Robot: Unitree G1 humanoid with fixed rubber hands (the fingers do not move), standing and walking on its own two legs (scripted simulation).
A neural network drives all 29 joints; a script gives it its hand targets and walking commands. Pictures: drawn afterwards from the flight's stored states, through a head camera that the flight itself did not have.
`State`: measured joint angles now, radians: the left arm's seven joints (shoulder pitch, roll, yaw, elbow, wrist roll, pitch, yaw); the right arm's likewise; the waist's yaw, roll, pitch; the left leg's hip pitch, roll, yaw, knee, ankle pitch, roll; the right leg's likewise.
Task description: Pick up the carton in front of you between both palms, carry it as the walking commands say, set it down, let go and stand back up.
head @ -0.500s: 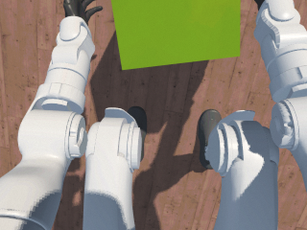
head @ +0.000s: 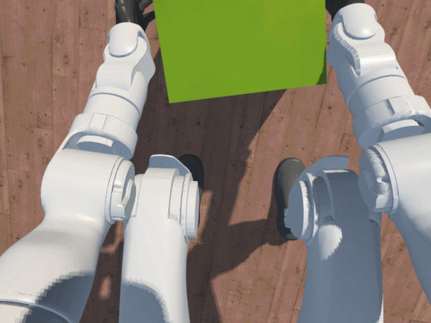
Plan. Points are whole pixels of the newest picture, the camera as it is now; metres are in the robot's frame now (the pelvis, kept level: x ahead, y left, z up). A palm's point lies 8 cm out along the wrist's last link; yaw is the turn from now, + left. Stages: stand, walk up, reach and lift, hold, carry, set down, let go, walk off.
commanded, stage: reach and lift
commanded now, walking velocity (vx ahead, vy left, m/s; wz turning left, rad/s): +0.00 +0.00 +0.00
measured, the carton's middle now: (237, 33) +0.51 +0.01 -0.25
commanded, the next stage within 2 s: none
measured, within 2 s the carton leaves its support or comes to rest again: leaves its support in 0.26 s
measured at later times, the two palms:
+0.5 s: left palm (103, 10) +0.50 +0.15 -0.08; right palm out of the picture +0.51 -0.15 -0.08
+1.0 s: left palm out of the picture +0.47 +0.15 +0.09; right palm out of the picture +0.47 -0.15 +0.09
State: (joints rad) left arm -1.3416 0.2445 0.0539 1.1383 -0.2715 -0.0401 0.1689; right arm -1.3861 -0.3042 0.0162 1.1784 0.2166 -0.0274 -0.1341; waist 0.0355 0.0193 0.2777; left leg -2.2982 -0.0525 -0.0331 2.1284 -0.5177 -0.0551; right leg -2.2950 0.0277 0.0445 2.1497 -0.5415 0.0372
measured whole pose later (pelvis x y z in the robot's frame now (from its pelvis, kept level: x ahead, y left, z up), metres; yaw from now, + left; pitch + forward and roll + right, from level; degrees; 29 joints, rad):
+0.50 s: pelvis +0.00 +0.00 +0.01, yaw -1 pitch +38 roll +1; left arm -1.08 0.12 0.29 0.80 -0.11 0.19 0.18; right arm -1.13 -0.17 -0.16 0.86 0.08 0.20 -0.14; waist 0.03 0.01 0.05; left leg -2.23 -0.10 -0.06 2.12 -0.55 -0.09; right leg -2.23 0.09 0.07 2.14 -0.57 0.07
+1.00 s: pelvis +0.02 +0.00 +0.14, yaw -1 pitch +40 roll +0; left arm -0.86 -0.03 0.44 0.66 0.14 0.31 0.09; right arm -0.88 0.01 -0.37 0.68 -0.16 0.32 -0.06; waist 0.02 0.00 -0.21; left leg -1.88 -0.11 -0.10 1.68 -0.50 -0.07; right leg -1.88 0.11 0.09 1.69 -0.51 0.06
